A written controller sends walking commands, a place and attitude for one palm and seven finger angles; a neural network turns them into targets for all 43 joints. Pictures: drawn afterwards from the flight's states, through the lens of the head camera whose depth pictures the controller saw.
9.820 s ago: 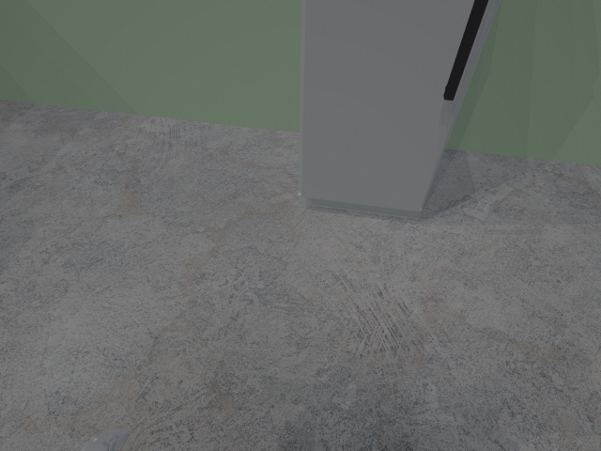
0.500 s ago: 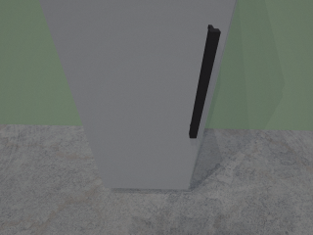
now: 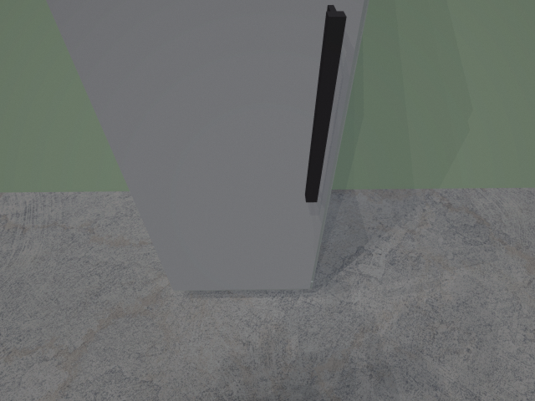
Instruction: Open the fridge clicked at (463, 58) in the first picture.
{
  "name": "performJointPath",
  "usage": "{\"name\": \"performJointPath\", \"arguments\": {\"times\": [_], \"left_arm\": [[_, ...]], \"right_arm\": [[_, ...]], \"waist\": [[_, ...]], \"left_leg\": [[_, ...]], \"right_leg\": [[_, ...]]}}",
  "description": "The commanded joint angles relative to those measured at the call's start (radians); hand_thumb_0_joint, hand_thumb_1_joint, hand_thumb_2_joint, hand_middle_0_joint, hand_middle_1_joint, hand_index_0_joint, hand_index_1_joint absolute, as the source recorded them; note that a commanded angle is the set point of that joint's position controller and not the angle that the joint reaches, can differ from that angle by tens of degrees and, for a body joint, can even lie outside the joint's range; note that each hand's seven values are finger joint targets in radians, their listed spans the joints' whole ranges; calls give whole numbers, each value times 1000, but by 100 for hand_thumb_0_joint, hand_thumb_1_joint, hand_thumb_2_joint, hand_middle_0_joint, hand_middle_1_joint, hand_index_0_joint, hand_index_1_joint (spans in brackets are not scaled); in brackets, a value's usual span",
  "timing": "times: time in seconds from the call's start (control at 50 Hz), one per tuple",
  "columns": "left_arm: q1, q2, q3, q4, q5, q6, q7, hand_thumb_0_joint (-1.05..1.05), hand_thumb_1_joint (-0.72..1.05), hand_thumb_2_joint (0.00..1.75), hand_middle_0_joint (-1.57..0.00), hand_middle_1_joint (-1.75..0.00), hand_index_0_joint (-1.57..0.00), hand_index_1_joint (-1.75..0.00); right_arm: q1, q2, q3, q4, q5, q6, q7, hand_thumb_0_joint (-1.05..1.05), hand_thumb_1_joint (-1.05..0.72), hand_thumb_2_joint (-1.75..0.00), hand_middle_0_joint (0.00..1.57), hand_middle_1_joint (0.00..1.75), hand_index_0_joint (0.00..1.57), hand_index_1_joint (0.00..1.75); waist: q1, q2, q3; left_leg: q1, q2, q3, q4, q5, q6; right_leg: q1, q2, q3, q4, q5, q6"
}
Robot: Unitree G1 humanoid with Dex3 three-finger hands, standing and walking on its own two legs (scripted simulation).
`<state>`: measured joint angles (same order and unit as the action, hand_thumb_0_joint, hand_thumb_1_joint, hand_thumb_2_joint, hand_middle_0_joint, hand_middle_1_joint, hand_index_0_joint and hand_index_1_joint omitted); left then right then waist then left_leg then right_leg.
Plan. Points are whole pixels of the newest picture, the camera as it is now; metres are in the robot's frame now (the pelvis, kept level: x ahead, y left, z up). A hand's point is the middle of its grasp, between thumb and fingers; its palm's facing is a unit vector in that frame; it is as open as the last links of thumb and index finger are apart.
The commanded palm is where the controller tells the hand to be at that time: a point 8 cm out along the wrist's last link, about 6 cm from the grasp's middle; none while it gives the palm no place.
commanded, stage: look again from close up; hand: right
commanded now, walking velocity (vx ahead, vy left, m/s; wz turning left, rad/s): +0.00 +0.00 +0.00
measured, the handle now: (319, 120) +0.63 -0.07 +0.10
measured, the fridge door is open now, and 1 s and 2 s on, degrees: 0 0 0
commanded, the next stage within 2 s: none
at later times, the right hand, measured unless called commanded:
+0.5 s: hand out of the picture -0.09 -0.30 -0.17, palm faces -0.04 +0.95 -0.31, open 7.4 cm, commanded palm none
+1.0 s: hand out of the picture -0.11 -0.33 -0.16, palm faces -0.04 +0.97 -0.25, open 7.4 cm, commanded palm none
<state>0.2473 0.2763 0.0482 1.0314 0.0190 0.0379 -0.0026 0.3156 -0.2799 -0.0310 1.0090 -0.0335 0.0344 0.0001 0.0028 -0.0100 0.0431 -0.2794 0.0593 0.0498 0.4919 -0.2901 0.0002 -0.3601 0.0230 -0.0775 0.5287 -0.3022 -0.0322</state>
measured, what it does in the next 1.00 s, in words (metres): walks backwards: left foot, then right foot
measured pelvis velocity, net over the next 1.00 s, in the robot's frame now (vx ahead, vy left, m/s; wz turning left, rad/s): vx -0.12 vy -0.12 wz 0.05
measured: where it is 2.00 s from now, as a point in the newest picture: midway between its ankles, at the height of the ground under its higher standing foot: outside the picture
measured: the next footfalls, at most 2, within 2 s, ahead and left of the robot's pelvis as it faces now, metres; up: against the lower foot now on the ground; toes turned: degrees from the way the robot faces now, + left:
left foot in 0.38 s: -0.05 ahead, +0.04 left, +0.00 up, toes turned +4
right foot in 0.58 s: -0.01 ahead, -0.19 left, +0.00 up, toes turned +3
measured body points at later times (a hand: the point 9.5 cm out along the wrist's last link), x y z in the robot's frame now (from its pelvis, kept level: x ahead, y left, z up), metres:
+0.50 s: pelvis -0.09 -0.07 +0.00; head -0.10 -0.07 +0.45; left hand -0.06 +0.22 -0.13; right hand -0.08 -0.35 -0.14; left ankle -0.10 +0.04 -0.74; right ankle -0.02 -0.14 -0.69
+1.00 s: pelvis -0.12 -0.12 +0.01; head -0.13 -0.12 +0.46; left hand -0.09 +0.13 -0.14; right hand -0.11 -0.38 -0.15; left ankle -0.10 +0.04 -0.73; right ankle -0.05 -0.19 -0.74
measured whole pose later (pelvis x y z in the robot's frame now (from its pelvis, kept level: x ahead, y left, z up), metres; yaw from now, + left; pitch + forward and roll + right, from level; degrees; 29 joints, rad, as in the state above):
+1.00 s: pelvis -0.12 -0.12 +0.01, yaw +3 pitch -3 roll +0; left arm 0.20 0.21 0.01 1.10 0.01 0.02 0.00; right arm 0.29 -0.24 -0.01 1.09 -0.03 0.02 -0.01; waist 0.00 0.00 0.03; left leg -0.18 0.06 0.00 0.40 -0.20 -0.04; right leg -0.22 0.06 -0.02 0.37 -0.11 -0.05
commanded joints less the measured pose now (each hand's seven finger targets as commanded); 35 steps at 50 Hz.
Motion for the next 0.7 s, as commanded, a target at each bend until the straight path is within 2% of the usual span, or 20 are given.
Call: {"name": "performJointPath", "arguments": {"times": [0.0,0.06,0.08,0.1,0.12,0.16,0.18,0.22,0.26,0.3,0.32,0.34,0.38,0.42,0.48,0.52,0.54,0.58,0.62,0.68], "left_arm": [[156,149,66,-16,-3,-1,19,0,90,90,-20,-30,-20,-30],[273,156,75,5,-11,-11,15,0,90,90,-20,-30,-20,-30],[246,182,71,-24,2,-27,15,0,90,90,-20,-30,-20,-30],[125,261,70,-74,9,-42,26,0,90,90,-20,-30,-20,-30],[-17,296,71,-100,9,-38,31,0,90,90,-20,-30,-20,-30],[-159,259,55,-145,11,-39,31,0,90,90,-20,-30,-20,-30],[-170,256,53,-145,12,-42,34,0,90,90,-20,-30,-20,-30],[-141,224,52,-122,11,-31,39,0,90,90,-20,-30,-20,-30],[-114,199,50,-108,18,-15,47,0,90,90,-20,-30,-20,-30],[-23,200,55,-72,17,3,41,0,90,90,-20,-30,-20,-30],[45,165,52,-47,0,16,36,0,90,90,-20,-30,-20,-30],[86,110,52,-37,-15,26,48,0,90,90,-20,-30,-20,-30],[71,198,73,-78,-6,29,31,0,90,90,-20,-30,-20,-30],[62,208,68,-60,-12,5,12,0,90,90,-20,-30,-20,-30],[4,144,44,-82,-17,-23,9,0,90,90,-20,-30,-20,-30],[21,113,26,-71,-13,-39,15,0,90,90,-20,-30,-20,-30],[33,127,16,-56,-11,-51,18,0,90,90,-20,-30,-20,-30],[-46,211,18,-74,0,-58,28,0,90,90,-20,-30,-20,-30],[-78,208,16,-54,2,-48,18,0,90,90,-20,-30,-20,-30],[-83,201,15,-34,-2,-49,21,0,90,90,-20,-30,-20,-30]], "right_arm": [[-158,-219,-60,-93,-4,-12,-25,0,-90,-90,20,30,20,30],[-299,-208,-62,-135,-2,-13,-34,0,-90,-90,20,30,20,30],[-246,-159,-47,-135,6,-6,-31,0,-90,-90,20,30,20,30],[-168,-131,-46,-132,18,4,-27,0,-90,-90,20,30,20,30],[-72,-159,-63,-94,16,18,-27,0,-90,-90,20,30,20,30],[114,-171,-85,-30,2,35,-17,0,-90,-90,20,30,20,30],[159,-164,-88,-9,1,40,-14,0,-90,-90,20,30,20,30],[215,-134,-78,11,7,45,-18,0,-90,-90,20,30,20,30],[272,-117,-64,12,14,40,-24,0,-90,-90,20,30,20,30],[258,-113,-57,10,20,36,-25,0,-90,-90,20,30,20,30],[195,-112,-48,-12,13,31,-31,0,-90,-90,20,30,20,30],[80,-156,-46,-54,0,20,-43,0,-90,-90,20,30,20,30],[-225,-242,-63,-164,0,-1,-54,0,-90,-90,20,30,20,30],[-287,-220,-55,-161,11,-56,-47,0,-90,-90,20,30,20,30],[-146,-203,-50,-103,0,-59,-34,0,-90,-90,20,30,20,30],[-98,-210,-44,-67,5,-46,-24,0,-90,-90,20,30,20,30],[-89,-187,-35,-54,13,-40,-19,0,-90,-90,20,30,20,30],[-43,-139,-27,-50,25,-32,-6,0,-90,-90,20,30,20,30],[-44,-153,-31,-18,11,-20,-9,0,-90,-90,20,30,20,30],[-16,-132,-24,2,9,-17,-10,0,-90,-90,20,30,20,30]], "waist": [[106,199,-21],[169,101,-2],[137,-122,76],[57,-326,148],[-16,-322,101],[-115,-188,23],[-121,-119,11],[-100,-157,-5],[-85,-186,-6],[-54,-58,37],[-26,98,49],[22,330,64],[119,146,90],[119,107,83],[34,56,73],[23,81,49],[19,21,46],[-42,-138,59],[-43,-119,55],[-48,-84,25]], "left_leg": [[-411,171,-174,-295,-387,101],[-484,125,-123,-81,-329,53],[-454,-1,-62,193,-307,26],[-292,-94,-71,436,-245,-4],[-121,-72,-169,595,-181,10],[22,-111,-77,774,-96,16],[19,-125,-43,763,-68,9],[57,-131,23,560,-138,2],[141,-106,58,173,-266,31],[259,-104,38,-188,-193,68],[273,-37,-48,-290,-146,100],[80,174,-323,-383,-318,186],[-232,291,-319,-405,-227,261],[-198,195,-250,-361,-243,203],[17,164,-201,-255,-57,189],[15,152,-184,-161,-38,143],[-35,96,-143,-99,-73,93],[15,10,-59,-41,-55,10],[169,-4,-52,-46,-83,11],[177,-12,-50,-27,-20,10]], "right_leg": [[324,-5,38,280,-90,30],[357,-95,167,166,-154,1],[194,-178,338,-142,-400,-20],[-127,-310,590,-447,-623,-20],[-310,-346,610,-532,-718,-24],[-376,-271,445,-529,-577,39],[-316,-228,369,-527,-498,84],[-163,-187,262,-521,-398,126],[-14,-197,243,-502,-310,90],[3,-177,210,-415,-317,85],[-41,-100,113,-244,-285,99],[-26,25,23,175,-191,107],[24,0,167,563,-73,54],[14,-46,167,539,-13,36],[20,-59,107,194,-105,20],[155,-57,88,-92,-20,15],[230,-72,144,-182,60,9],[80,-230,366,-297,-59,-52],[-79,-187,368,-409,-382,-26],[-39,-186,369,-437,-353,-15]]}}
